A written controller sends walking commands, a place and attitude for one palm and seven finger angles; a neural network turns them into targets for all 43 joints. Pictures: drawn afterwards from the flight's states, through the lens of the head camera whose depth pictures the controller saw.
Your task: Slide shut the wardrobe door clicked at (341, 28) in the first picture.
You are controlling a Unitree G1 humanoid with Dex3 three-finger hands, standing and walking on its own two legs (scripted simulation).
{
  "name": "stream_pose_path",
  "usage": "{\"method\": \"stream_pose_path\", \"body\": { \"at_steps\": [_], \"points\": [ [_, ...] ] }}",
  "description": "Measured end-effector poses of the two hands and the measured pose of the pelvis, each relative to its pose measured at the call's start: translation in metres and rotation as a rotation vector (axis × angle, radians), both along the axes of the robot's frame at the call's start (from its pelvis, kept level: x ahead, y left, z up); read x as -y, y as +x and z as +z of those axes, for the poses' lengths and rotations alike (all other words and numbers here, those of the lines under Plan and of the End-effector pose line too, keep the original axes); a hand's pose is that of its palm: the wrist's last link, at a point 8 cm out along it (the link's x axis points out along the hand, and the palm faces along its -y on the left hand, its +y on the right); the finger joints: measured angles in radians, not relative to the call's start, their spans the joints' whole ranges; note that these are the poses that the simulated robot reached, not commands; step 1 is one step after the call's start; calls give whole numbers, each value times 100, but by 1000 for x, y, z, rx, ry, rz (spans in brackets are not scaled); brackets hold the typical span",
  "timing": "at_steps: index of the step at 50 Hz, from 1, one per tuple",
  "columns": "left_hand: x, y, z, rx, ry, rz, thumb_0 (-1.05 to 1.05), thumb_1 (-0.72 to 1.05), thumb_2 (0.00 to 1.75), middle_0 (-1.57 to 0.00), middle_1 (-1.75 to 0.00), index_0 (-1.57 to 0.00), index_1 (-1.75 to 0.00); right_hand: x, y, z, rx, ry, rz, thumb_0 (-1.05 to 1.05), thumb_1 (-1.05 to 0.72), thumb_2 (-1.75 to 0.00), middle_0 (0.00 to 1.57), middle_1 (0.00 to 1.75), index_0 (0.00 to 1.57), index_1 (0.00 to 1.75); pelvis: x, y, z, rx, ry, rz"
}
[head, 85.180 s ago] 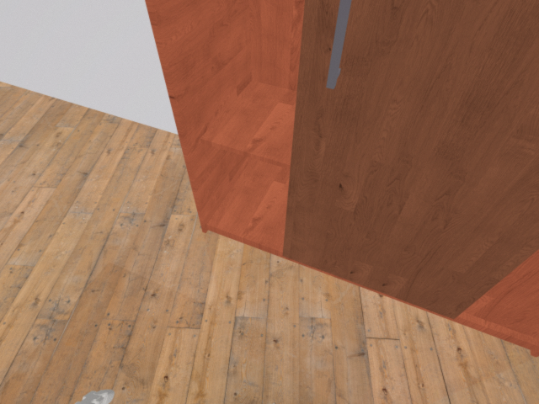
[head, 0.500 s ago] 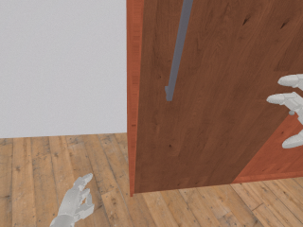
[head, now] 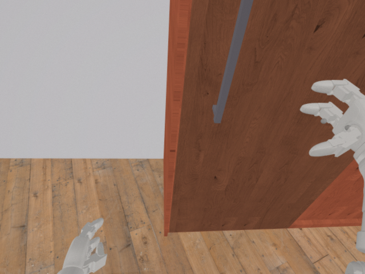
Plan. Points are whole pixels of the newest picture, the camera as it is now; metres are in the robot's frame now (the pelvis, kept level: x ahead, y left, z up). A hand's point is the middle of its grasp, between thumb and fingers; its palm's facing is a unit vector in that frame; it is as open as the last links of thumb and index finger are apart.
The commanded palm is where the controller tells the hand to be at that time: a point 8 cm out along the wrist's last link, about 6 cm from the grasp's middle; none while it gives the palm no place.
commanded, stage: move the hooked fingers beside the handle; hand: right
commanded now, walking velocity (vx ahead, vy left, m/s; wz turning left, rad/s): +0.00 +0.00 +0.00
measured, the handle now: (228, 63) +0.50 -0.07 +0.26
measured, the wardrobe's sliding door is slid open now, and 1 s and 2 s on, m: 0.00 0.00 0.00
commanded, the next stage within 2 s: feel for the door with the fingertips in 1.80 s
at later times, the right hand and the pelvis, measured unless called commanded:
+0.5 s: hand (287, 102) +0.39 -0.18 +0.24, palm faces -0.07 +1.00 -0.05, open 14.0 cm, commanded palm +0.37 -0.23 +0.24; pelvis +0.01 +0.00 +0.00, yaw +1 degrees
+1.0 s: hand (259, 89) +0.43 -0.13 +0.24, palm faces -0.07 +1.00 -0.02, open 14.0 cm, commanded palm +0.42 -0.19 +0.24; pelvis +0.01 +0.00 +0.00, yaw +1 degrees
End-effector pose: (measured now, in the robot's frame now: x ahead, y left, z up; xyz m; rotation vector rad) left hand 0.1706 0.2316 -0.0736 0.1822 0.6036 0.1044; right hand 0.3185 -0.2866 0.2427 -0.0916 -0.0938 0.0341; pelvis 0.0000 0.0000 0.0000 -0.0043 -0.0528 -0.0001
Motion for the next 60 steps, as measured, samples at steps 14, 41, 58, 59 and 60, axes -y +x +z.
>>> {"method": "stream_pose_path", "body": {
  "at_steps": [14, 41, 58, 59, 60],
  "points": [
    [-7, -3, -6, -30, 6, 33, 2, 90, 90, -20, -30, -20, -30, -28, 33, -3, -20, 27, 26, -1, 50, -30, 30, 121, 30, 120, -2, 5, 0, -9, -3, 3],
    [-14, -30, -20, -144, 10, 102, 2, 90, 90, -20, -30, -20, -30, -81, 82, -3, -39, 64, 33, -1, 50, -30, 30, 120, 30, 120, 0, 8, 0, -27, -5, 17],
    [-24, -74, -33, -246, 9, 176, 1, 90, 90, -20, -30, -20, -30, -100, 109, -4, -49, 85, 22, -1, 50, -30, 30, 120, 30, 120, 0, 6, 0, -48, -4, 32],
    [-25, -76, -33, -250, 9, 182, 1, 90, 90, -20, -30, -20, -30, -99, 110, -5, -50, 85, 19, -1, 50, -30, 30, 120, 30, 120, 0, 6, 0, -48, -5, 34],
    [-26, -79, -33, -255, 9, 187, 1, 90, 90, -20, -30, -20, -30, -97, 110, -5, -51, 82, 17, -1, 50, -30, 30, 120, 30, 120, 0, 7, 0, -48, -5, 35]
  ]
}}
